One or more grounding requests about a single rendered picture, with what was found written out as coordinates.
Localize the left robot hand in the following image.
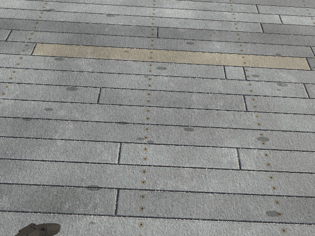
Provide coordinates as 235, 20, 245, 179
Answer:
15, 223, 61, 236

